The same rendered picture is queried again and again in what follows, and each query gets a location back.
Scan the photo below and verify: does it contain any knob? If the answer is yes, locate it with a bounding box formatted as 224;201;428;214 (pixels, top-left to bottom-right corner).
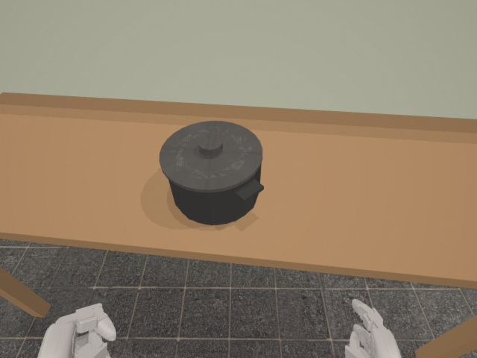
198;134;223;156

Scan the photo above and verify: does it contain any pot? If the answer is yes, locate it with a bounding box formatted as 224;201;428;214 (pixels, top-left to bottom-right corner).
168;164;264;225

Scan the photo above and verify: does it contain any robot left hand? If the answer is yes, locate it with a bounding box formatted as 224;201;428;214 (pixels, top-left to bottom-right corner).
37;303;116;358

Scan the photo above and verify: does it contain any table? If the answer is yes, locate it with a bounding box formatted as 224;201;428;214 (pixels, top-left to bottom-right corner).
0;92;477;358

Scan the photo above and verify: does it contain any lid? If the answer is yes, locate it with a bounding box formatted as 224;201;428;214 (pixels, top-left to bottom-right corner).
159;121;262;192

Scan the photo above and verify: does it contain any robot right hand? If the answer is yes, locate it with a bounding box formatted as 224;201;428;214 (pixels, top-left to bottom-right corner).
345;299;402;358

